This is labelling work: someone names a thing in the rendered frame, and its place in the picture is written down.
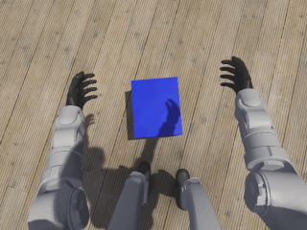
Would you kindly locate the robot left forearm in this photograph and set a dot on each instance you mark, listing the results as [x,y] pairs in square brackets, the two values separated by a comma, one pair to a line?
[64,165]

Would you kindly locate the robot right shin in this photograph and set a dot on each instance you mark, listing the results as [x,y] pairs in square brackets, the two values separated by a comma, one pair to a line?
[191,180]

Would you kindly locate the robot left foot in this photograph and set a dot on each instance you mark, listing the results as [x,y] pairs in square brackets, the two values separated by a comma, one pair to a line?
[145,168]

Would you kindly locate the right robot upper arm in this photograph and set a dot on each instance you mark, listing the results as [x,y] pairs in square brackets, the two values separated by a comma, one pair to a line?
[279,198]

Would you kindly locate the left robot upper arm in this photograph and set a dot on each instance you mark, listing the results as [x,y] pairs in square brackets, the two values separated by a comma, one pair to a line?
[60,210]

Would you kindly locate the left robot hand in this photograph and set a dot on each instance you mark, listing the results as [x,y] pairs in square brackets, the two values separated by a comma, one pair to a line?
[76,92]

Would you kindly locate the right robot hand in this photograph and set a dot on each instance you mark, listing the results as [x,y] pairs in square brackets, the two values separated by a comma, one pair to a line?
[241,78]

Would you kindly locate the robot right forearm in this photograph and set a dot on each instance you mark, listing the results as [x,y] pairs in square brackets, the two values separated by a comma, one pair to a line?
[263,150]

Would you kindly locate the carton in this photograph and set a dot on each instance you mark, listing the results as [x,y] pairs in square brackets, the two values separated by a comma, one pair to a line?
[156,108]

